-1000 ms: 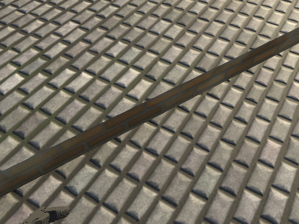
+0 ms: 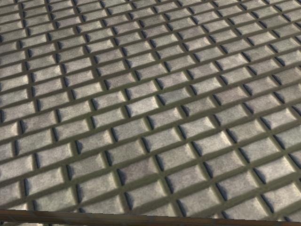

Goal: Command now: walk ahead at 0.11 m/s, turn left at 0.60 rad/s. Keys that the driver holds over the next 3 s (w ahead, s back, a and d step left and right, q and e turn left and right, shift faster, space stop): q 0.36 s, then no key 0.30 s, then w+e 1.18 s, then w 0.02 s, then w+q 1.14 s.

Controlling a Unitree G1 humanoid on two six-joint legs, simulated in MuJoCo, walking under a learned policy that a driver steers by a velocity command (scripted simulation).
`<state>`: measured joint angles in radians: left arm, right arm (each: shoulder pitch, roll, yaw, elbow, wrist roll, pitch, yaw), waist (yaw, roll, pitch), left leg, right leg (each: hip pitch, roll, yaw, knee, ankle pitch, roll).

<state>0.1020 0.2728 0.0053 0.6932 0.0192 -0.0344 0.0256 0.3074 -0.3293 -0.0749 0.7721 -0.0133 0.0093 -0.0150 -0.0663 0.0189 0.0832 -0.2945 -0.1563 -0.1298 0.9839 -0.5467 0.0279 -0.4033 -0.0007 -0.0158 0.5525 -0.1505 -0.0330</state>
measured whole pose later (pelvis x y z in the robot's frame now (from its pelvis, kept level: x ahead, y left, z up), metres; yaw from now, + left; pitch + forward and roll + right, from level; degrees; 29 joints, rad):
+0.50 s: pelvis +0.01 +0.03 +0.01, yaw +16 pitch +1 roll -2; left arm 0.13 0.34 0.07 0.77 0.01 0.02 0.03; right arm 0.14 -0.31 -0.06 0.64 -0.01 0.04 -0.02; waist 0.02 -0.04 0.06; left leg -0.28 0.00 0.00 0.54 -0.28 0.05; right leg -0.48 -0.06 -0.07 0.96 -0.46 0.06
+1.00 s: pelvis +0.06 +0.06 +0.02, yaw +10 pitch +0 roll +0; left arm 0.37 0.25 0.05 0.93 0.02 -0.02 -0.01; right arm 0.19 -0.28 -0.04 0.77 -0.04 -0.03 0.02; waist 0.04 0.03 0.02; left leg -0.37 -0.03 0.02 0.80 -0.38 0.03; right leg -0.08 0.04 0.06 0.36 -0.29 -0.05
